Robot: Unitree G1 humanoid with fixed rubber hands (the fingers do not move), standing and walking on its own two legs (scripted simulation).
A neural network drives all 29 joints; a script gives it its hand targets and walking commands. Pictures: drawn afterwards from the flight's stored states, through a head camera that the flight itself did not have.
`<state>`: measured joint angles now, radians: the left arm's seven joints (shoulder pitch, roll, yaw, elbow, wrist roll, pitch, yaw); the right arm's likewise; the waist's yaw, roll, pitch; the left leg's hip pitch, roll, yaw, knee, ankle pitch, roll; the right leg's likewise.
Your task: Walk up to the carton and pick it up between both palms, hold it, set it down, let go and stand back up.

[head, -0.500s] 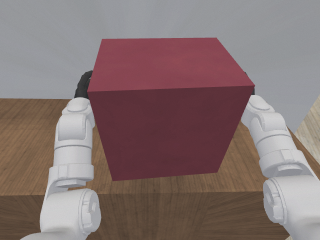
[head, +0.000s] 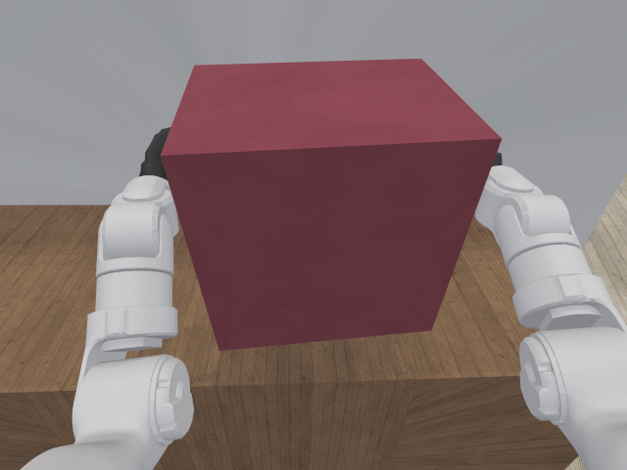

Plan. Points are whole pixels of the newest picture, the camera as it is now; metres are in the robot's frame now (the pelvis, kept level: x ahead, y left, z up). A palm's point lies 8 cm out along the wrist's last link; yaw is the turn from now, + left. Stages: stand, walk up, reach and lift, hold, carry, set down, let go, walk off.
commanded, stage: reach and lift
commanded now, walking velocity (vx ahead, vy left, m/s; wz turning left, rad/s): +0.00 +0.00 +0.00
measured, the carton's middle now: (319, 205) +0.41 +0.00 +0.20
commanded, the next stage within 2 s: hold in 0.68 s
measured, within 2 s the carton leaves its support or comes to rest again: neither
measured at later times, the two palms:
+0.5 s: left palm (155, 174) +0.38 +0.19 +0.26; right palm (485, 159) +0.38 -0.20 +0.28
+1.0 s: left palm (149, 157) +0.37 +0.19 +0.29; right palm (501, 132) +0.37 -0.20 +0.32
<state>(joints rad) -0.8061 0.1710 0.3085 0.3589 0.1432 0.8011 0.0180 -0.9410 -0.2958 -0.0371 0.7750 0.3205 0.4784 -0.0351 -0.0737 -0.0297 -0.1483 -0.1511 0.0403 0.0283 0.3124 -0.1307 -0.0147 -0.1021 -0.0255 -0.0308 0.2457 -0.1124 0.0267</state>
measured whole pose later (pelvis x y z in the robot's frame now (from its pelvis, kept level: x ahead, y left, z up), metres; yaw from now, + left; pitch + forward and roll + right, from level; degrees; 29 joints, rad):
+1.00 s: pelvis +0.01 -0.01 +0.00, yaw +0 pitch -2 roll -1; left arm -0.90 0.21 0.32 0.37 0.13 0.93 -0.01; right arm -1.09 -0.37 0.05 0.79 0.43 0.67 -0.11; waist -0.06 0.00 -0.20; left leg -0.15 0.06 0.00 0.34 -0.15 -0.03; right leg -0.09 0.01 -0.01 0.24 -0.12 0.01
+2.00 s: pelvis +0.00 -0.01 +0.00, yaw +0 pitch +1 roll -1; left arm -1.03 0.28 0.29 0.59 0.09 0.89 -0.04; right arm -1.19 -0.37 0.03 0.86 0.41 0.74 -0.13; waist -0.05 0.01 -0.26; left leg -0.22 0.05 -0.04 0.34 -0.14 -0.03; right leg -0.16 0.01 0.00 0.25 -0.11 0.01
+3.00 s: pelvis +0.01 -0.01 +0.00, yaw +1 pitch +1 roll -2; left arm -0.99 0.27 0.27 0.54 0.08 0.90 -0.03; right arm -1.17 -0.39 0.08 0.85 0.46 0.74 -0.14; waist -0.06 0.00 -0.25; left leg -0.21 0.04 -0.06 0.35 -0.16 -0.04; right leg -0.13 0.02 0.02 0.23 -0.12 0.01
